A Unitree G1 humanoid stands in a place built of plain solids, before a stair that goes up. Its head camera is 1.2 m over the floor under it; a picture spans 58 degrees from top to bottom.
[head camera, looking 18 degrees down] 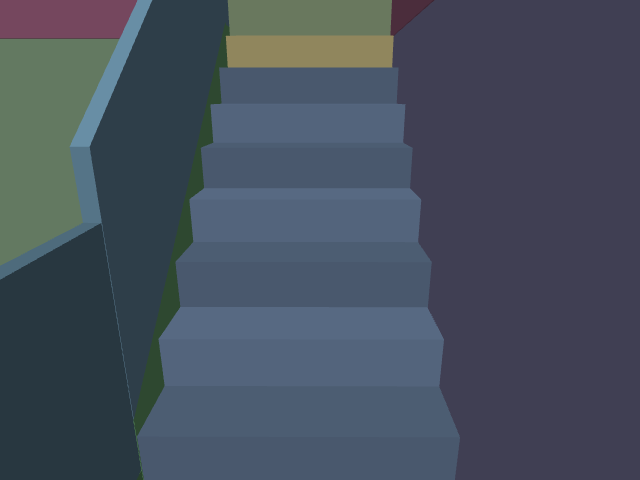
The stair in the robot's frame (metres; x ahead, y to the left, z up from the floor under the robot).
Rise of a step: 0.20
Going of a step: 0.25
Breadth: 1.02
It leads straight ahead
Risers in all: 8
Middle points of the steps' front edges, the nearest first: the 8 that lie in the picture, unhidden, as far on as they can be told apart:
1.10 0.07 0.20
1.35 0.07 0.39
1.60 0.07 0.59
1.85 0.07 0.79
2.10 0.06 0.98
2.36 0.06 1.18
2.61 0.06 1.37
2.86 0.06 1.57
